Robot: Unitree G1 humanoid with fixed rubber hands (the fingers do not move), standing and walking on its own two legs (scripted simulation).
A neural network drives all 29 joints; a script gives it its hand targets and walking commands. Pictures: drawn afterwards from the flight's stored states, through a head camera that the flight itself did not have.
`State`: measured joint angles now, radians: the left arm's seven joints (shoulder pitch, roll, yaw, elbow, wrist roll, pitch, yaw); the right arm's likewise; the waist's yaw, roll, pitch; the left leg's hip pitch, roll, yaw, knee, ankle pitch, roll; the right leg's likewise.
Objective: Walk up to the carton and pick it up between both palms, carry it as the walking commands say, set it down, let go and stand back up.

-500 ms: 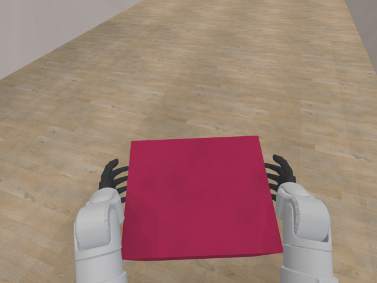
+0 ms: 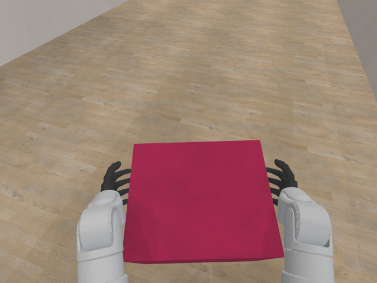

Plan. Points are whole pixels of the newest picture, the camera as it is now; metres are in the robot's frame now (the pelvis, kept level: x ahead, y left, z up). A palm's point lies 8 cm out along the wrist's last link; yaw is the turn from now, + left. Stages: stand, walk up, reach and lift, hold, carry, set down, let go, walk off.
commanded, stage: carry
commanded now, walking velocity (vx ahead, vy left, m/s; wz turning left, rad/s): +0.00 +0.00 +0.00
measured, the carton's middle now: (198, 206) +0.29 +0.00 -0.02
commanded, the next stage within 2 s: hold in 0.88 s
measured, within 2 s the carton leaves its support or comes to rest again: neither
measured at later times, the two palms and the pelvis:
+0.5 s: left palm (120, 183) +0.31 +0.17 +0.06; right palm (281, 185) +0.30 -0.18 +0.06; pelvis +0.04 +0.00 +0.00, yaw +0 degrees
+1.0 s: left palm (122, 187) +0.31 +0.17 +0.04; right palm (279, 189) +0.30 -0.18 +0.04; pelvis +0.04 +0.00 +0.01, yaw -3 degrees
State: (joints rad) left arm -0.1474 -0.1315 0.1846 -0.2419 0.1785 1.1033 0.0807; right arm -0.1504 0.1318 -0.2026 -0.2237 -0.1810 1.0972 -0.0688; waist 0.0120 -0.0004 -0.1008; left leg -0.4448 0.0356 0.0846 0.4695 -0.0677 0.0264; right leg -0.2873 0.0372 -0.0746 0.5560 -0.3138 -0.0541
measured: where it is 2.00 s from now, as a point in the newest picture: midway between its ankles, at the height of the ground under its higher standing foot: outside the picture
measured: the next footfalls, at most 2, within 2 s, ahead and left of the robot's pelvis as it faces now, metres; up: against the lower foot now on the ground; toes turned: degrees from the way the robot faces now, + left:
none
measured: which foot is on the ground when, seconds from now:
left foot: down 0.00-1.00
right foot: down 0.00-1.00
